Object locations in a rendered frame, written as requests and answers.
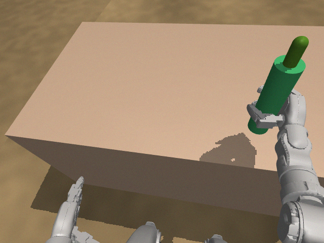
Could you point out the right robot hand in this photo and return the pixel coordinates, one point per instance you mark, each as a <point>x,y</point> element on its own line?
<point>293,112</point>

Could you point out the bottle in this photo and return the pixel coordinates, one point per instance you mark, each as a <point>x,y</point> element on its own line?
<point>283,76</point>

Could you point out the left robot hand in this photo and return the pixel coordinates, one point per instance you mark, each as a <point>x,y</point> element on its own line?
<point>65,222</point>

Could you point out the right robot arm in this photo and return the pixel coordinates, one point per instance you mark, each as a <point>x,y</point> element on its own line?
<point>301,217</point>

